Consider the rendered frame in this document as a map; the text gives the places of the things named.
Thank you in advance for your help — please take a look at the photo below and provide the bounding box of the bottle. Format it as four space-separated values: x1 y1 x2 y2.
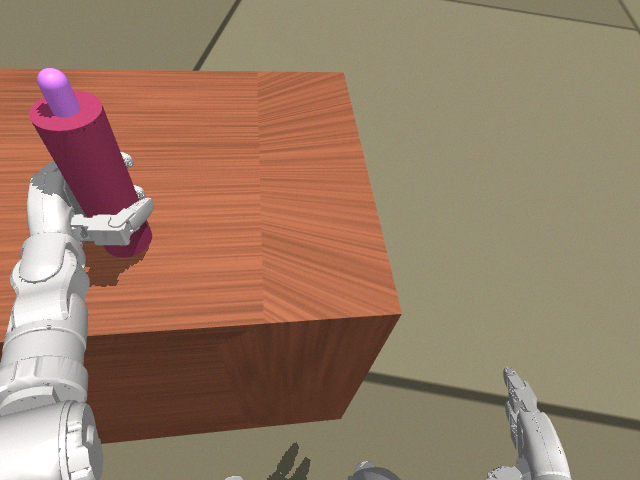
29 68 152 257

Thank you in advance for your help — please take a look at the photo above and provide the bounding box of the left robot hand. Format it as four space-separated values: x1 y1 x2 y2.
27 151 154 248

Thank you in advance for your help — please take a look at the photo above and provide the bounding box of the left robot arm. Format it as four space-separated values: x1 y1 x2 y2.
0 232 103 480

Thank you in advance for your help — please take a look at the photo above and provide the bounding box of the right robot hand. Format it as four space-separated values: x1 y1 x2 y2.
486 366 571 480

